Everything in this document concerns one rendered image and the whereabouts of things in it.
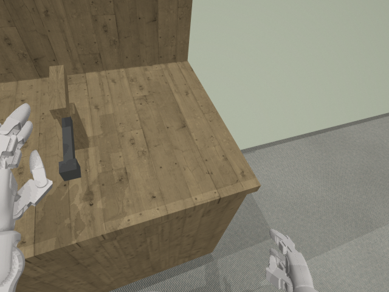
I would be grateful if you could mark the left robot hand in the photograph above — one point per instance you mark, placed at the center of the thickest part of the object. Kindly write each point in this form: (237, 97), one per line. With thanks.
(13, 134)

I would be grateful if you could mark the tap lever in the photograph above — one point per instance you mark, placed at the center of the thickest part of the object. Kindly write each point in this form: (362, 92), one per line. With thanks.
(69, 168)

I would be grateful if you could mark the left robot forearm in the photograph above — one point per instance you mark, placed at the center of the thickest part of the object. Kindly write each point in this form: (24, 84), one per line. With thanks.
(12, 261)

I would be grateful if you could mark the counter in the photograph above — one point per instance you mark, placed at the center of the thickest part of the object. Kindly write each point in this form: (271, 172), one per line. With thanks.
(161, 175)

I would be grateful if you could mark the right robot hand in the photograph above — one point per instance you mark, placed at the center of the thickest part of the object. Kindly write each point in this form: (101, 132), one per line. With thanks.
(293, 271)

